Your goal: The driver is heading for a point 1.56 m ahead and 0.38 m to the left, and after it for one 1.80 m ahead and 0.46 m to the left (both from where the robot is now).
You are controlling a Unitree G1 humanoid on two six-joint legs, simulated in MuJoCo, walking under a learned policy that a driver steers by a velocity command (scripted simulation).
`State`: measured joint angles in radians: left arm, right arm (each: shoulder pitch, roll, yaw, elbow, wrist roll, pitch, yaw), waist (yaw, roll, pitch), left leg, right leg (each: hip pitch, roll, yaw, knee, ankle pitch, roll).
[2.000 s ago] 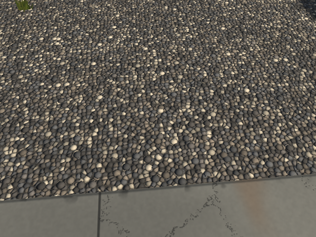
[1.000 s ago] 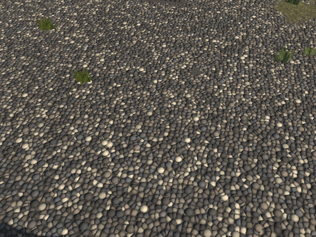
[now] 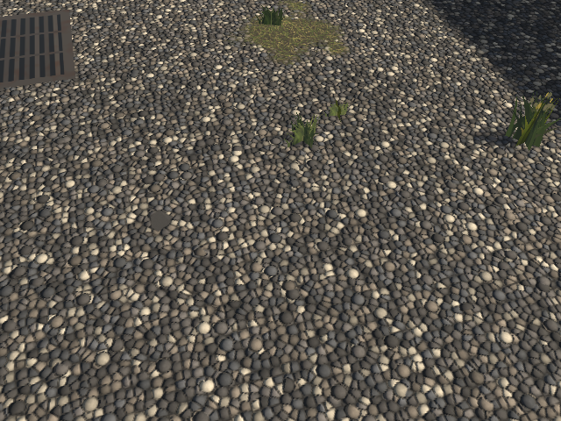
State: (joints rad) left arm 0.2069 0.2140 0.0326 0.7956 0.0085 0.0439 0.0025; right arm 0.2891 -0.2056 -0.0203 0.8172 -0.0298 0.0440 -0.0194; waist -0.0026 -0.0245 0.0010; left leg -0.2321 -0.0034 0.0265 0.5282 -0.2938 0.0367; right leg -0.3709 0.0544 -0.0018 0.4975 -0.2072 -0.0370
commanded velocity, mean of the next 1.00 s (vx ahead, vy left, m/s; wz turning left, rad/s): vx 0.00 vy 0.00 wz -0.02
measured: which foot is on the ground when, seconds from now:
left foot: down 0.00-1.00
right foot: down 0.00-1.00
